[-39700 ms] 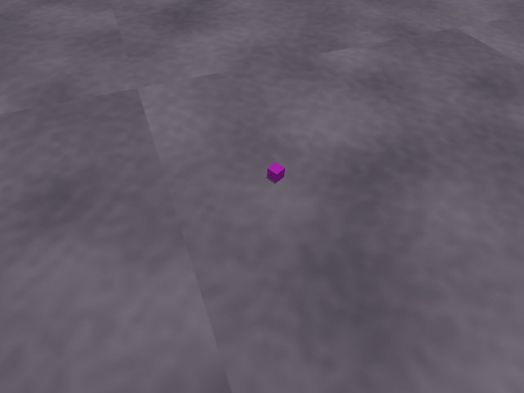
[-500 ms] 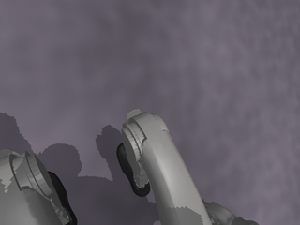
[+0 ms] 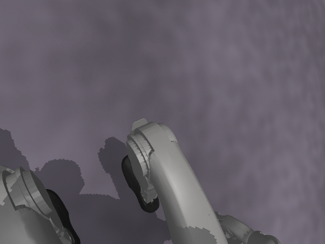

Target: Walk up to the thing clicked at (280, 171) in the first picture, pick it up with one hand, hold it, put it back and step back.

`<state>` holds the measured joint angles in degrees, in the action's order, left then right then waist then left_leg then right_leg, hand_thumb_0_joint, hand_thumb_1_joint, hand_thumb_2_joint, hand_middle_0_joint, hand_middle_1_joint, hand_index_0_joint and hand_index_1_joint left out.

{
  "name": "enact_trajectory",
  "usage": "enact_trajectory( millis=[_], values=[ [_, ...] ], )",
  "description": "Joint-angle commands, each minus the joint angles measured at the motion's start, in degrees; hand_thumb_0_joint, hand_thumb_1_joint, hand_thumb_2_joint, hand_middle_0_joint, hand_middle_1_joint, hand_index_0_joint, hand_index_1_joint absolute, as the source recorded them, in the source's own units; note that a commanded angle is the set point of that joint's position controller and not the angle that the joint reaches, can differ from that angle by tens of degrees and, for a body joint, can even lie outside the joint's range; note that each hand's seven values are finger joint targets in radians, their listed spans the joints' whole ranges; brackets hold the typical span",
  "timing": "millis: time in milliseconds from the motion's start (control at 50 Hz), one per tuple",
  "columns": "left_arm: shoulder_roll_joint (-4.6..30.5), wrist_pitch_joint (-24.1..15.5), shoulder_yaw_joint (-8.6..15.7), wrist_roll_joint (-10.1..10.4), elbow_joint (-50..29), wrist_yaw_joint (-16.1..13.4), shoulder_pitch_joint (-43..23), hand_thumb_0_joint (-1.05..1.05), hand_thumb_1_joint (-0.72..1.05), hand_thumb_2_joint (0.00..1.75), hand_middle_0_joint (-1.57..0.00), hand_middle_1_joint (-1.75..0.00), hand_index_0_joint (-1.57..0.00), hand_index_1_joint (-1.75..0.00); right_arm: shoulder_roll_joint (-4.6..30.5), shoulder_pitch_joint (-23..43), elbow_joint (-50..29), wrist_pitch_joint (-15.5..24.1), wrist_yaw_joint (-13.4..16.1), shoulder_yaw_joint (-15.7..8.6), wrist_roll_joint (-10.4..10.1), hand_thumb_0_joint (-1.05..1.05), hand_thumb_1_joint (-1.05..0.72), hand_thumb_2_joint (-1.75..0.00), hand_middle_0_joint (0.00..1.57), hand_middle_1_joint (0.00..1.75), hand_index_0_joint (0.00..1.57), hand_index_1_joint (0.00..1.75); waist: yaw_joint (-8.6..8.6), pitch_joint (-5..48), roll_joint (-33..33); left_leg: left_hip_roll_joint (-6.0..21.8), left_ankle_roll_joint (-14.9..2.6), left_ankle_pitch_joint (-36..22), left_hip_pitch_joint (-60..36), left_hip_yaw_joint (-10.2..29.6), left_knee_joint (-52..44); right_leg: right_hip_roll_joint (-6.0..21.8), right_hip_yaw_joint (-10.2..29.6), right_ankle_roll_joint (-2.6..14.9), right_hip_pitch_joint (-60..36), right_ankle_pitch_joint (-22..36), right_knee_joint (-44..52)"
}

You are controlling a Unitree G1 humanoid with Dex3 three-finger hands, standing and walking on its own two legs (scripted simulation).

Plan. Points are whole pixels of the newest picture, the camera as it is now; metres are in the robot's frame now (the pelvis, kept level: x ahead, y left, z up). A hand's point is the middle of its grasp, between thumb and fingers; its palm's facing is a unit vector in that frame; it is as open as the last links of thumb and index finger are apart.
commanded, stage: open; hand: left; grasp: from above
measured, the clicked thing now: out of the picture +0.41 +0.32 -0.28
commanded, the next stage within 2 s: withdraw in 0.88 s
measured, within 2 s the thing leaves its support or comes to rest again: neither
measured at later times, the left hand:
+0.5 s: hand out of the picture +0.41 +0.31 -0.25, palm faces -0.09 -0.46 -0.89, open 12.8 cm
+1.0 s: hand out of the picture +0.41 +0.31 -0.25, palm faces -0.09 -0.45 -0.89, open 14.3 cm
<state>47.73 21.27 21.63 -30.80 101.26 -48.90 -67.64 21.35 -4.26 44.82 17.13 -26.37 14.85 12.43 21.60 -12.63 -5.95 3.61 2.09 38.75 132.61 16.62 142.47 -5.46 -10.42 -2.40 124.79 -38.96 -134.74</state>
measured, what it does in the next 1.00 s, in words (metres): stands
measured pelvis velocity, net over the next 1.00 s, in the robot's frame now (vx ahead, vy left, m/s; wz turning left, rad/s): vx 0.00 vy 0.00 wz -0.01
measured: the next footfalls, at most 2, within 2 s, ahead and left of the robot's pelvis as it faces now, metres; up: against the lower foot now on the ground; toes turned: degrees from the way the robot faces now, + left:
none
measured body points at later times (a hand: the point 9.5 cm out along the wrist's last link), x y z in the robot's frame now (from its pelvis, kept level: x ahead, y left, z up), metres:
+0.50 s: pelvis +0.00 +0.00 +0.00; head +0.28 +0.11 +0.33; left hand +0.42 +0.33 -0.20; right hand +0.02 -0.25 -0.06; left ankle +0.07 +0.14 -0.28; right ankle +0.11 -0.11 -0.28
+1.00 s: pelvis +0.00 +0.00 +0.01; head +0.28 +0.11 +0.34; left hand +0.41 +0.33 -0.20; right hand +0.02 -0.25 -0.05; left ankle +0.07 +0.14 -0.28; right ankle +0.11 -0.11 -0.28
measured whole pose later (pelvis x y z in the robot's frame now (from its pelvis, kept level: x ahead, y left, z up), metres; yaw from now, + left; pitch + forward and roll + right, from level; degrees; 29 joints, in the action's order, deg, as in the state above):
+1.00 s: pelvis +0.00 +0.00 +0.01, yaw +0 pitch +26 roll -14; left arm 49.0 20.9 20.4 -30.6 100.4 -48.9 -66.9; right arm 21.3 -4.9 44.9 19.8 -25.4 15.9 12.3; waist 21.5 -13.5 -7.4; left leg 3.5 2.4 39.5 130.5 17.8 141.9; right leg -5.5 -11.5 -2.2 122.2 -39.3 -133.3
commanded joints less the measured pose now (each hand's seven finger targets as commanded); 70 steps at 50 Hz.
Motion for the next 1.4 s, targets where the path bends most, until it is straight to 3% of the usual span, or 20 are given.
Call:
enact_trajectory(
  millis=[0,100,300,420,480,600,680,820,840,860,960,980,1020,1060,1160,1220,1280,1300,1340,1380],
  values=[
    [11.3,-0.2,-1.3,-0.9,-4.8,-1.8,-13.7,0.0,-0.07,0.63,-0.52,-0.51,-0.49,-0.55,19.0,-12.9,2.7,0.3,0.3,-4.4,-0.3,0.0,-0.88,-0.9,0.2,0.3,0.2,0.3,3.27,37.2,24.4,1.3,-2.49,-5.5,-26.2,-5.7,-12.7,-0.9,-5.5,2.36,-20.5,13.5,14.7],
    [11.1,-0.2,-0.8,-1.1,-4.9,-1.8,-12.5,0.0,-0.12,0.7,-0.49,-0.54,-0.45,-0.58,18.8,-13.1,2.3,0.6,0.4,-4.2,-0.6,0.0,-0.88,-0.89,0.2,0.3,0.2,0.3,2.88,37.7,25.8,1.6,-2.12,-6.3,-28.0,-5.3,-13.2,-1.0,-6.1,2.62,-20.1,14.1,14.6],
    [9.6,-0.1,-2.3,0.2,-5.7,-1.5,-13.2,0.0,-0.28,0.81,-0.32,-0.7,-0.29,-0.73,18.2,-14.2,2.3,1.0,0.4,-3.6,0.0,0.0,-0.88,-0.89,0.2,0.3,0.2,0.3,3.29,39.6,24.9,1.4,-2.11,-10.9,-28.4,-6.0,-12.1,-1.3,-5.8,2.15,-24.1,19.1,14.7],
    [10.8,0.0,-2.4,-1.3,-5.7,-1.6,-12.9,0.0,-0.36,0.88,-0.26,-0.75,-0.22,-0.79,18.4,-13.3,2.5,1.2,0.5,-3.8,-0.5,0.0,-0.88,-0.89,0.2,0.3,0.2,0.3,2.98,37.6,26.3,1.7,-1.88,-7.8,-29.3,-5.0,-13.6,-1.0,-6.4,2.64,-21.2,16.0,14.3],
    [10.9,0.1,-1.8,-0.8,-5.5,-1.9,-12.4,0.0,-0.42,0.92,-0.21,-0.78,-0.18,-0.82,18.8,-12.9,2.5,1.5,0.6,-4.1,-0.7,0.0,-0.88,-0.89,0.2,0.3,0.2,0.3,2.6,36.4,25.7,1.6,-2.03,-7.1,-28.2,-5.3,-13.5,-0.9,-6.1,2.49,-21.3,15.3,14.7],
    [8.9,0.0,-3.7,0.5,-5.8,-1.3,-13.6,0.0,-0.47,0.96,-0.16,-0.84,-0.13,-0.87,18.5,-12.4,2.3,2.2,0.7,-3.6,-0.1,0.0,-0.88,-0.89,0.2,0.3,0.2,0.3,4.08,35.7,24.1,1.3,-2.16,-6.9,-28.4,-5.1,-12.9,-0.7,-6.3,2.19,-20.9,15.2,14.6],
    [10.9,-0.3,-2.6,-0.2,-5.4,-1.6,-12.6,0.0,-0.54,1.02,-0.11,-0.88,-0.06,-0.92,18.6,-12.7,2.2,2.4,1.1,-3.7,-0.4,0.0,-0.87,-0.89,0.2,0.3,0.2,0.3,3.36,36.9,23.5,1.1,-2.59,-6.6,-26.1,-5.7,-12.2,-1.2,-4.8,2.18,-22.9,14.3,16.2],
    [11.0,-0.4,-2.1,-1.0,-5.0,-2.0,-12.2,0.0,-0.56,1.05,-0.09,-0.89,-0.04,-0.93,19.2,-13.8,2.5,2.5,1.2,-3.8,-0.3,0.0,-0.87,-0.89,0.2,0.3,0.2,0.3,3.15,38.3,26.2,1.8,-1.84,-8.8,-31.2,-4.7,-13.8,-1.0,-6.4,2.41,-23.2,17.3,14.9],
    [10.3,-0.2,-3.3,-1.0,-5.9,-1.8,-13.0,0.0,-0.54,1.03,-0.09,-0.9,-0.05,-0.94,18.4,-12.9,2.0,2.6,1.0,-3.3,-0.1,0.0,-0.87,-0.89,0.2,0.3,0.2,0.3,3.48,36.8,26.1,1.5,-1.92,-8.2,-30.0,-4.8,-13.6,-0.7,-6.5,2.41,-22.3,16.7,14.5],
    [10.9,-0.2,-2.4,-1.2,-5.4,-1.9,-12.3,0.0,-0.55,1.05,-0.09,-0.89,-0.05,-0.93,19.0,-13.1,2.4,2.6,1.0,-3.7,-0.4,0.0,-0.87,-0.89,0.2,0.3,0.2,0.3,3.06,36.9,26.3,1.8,-1.9,-7.9,-29.7,-4.8,-14.0,-1.0,-6.4,2.42,-22.6,16.6,15.0],
    [10.6,-0.2,-2.3,-0.1,-5.3,-2.0,-12.6,0.0,-0.56,1.04,-0.08,-0.89,-0.04,-0.93,19.0,-13.3,2.0,2.8,0.9,-3.6,-0.2,0.0,-0.87,-0.89,0.2,0.3,0.2,0.3,3.51,36.8,25.0,1.7,-2.19,-8.7,-29.3,-5.1,-13.1,-1.1,-6.1,2.1,-23.4,17.2,15.5],
    [9.8,-0.2,-2.9,-0.2,-5.0,-2.0,-12.9,0.0,-0.48,0.96,-0.06,-0.97,-0.09,-0.98,18.8,-13.5,1.7,2.7,0.9,-3.5,-0.2,0.0,-0.88,-0.89,0.2,0.3,0.2,0.3,3.82,36.8,24.7,1.7,-2.2,-8.7,-28.9,-4.8,-13.3,-1.0,-6.3,2.2,-23.0,17.1,15.2],
    [9.8,-0.4,-3.9,0.2,-5.8,-1.3,-13.1,0.0,-0.47,0.95,-0.07,-1.0,-0.09,-0.98,18.6,-12.1,2.2,3.0,1.0,-3.3,-0.2,0.0,-0.88,-0.89,0.2,0.3,0.2,0.3,3.69,35.9,25.5,1.5,-1.97,-7.5,-29.3,-5.3,-13.5,-0.9,-6.2,2.19,-22.0,15.8,15.1],
    [10.5,-0.5,-4.0,-0.9,-7.1,-0.7,-13.3,0.0,-0.46,0.95,-0.07,-1.0,-0.09,-0.98,18.2,-13.3,2.1,2.8,1.0,-3.4,-0.3,0.0,-0.88,-0.89,0.2,0.3,0.2,0.3,3.38,37.9,27.1,1.7,-1.77,-9.2,-31.0,-5.0,-13.8,-0.9,-6.5,2.5,-22.0,17.0,14.7],
    [12.3,-0.3,-3.8,-4.3,-14.6,1.1,-13.2,0.0,-0.48,0.95,-0.06,-0.99,-0.08,-0.97,16.5,-13.1,2.6,2.4,1.2,-4.7,-1.2,0.0,-0.89,-0.89,0.2,0.3,0.2,0.3,-0.92,44.3,33.3,1.8,-1.1,-12.3,-33.4,-7.4,-14.5,-1.0,-5.5,3.03,-24.5,19.2,14.4],
    [10.6,0.7,-5.5,-6.1,-22.9,4.2,-12.2,0.0,-0.48,0.95,-0.06,-0.98,-0.08,-0.96,14.7,-12.0,0.5,1.5,1.3,-6.9,-2.0,0.0,-0.89,-0.89,0.2,0.3,0.2,0.3,-3.48,51.5,37.4,1.5,-0.78,-14.6,-36.0,-8.9,-15.6,-1.0,-4.6,3.75,-24.5,20.2,13.9],
    [4.0,2.0,-9.3,-6.9,-33.7,8.8,-6.4,0.0,-0.5,0.95,-0.06,-0.97,-0.07,-0.96,14.4,-13.8,-0.6,-0.1,2.5,-11.0,-5.3,0.0,-0.91,-0.9,0.2,0.3,0.2,0.3,-6.01,60.0,38.6,0.8,-1.1,-15.0,-37.1,-9.6,-18.3,-1.3,-3.1,4.54,-23.8,20.0,15.1],
    [0.5,3.1,-11.7,-7.4,-29.9,10.8,-2.6,0.0,-0.51,0.95,-0.07,-0.97,-0.08,-0.95,13.8,-14.0,0.5,-0.6,3.0,-11.6,-6.0,0.0,-0.91,-0.9,0.2,0.3,0.2,0.3,-5.96,56.0,35.4,0.6,-1.52,-12.6,-33.5,-9.8,-18.3,-1.7,-2.2,4.6,-21.2,17.6,15.9],
    [-2.4,4.0,-14.1,-9.7,-29.6,15.0,0.9,0.0,-0.49,0.94,-0.07,-0.97,-0.08,-0.95,12.3,-15.8,3.1,-1.7,3.5,-12.8,-6.6,0.0,-0.9,-0.9,0.2,0.3,0.2,0.3,-7.13,52.9,30.4,0.1,-2.21,-11.3,-28.4,-10.6,-18.2,-2.0,-1.0,4.45,-19.2,15.8,16.6],
    [-5.9,4.0,-16.1,-10.2,-28.1,18.3,2.9,0.0,-0.49,0.94,-0.07,-0.97,-0.09,-0.95,11.3,-17.0,4.2,-2.2,3.9,-13.7,-6.8,0.0,-0.89,-0.89,0.2,0.3,0.2,0.3,-6.94,50.1,24.9,-0.1,-2.75,-9.9,-25.2,-10.4,-18.7,-2.2,-0.4,4.26,-17.7,13.5,17.2]
  ],
)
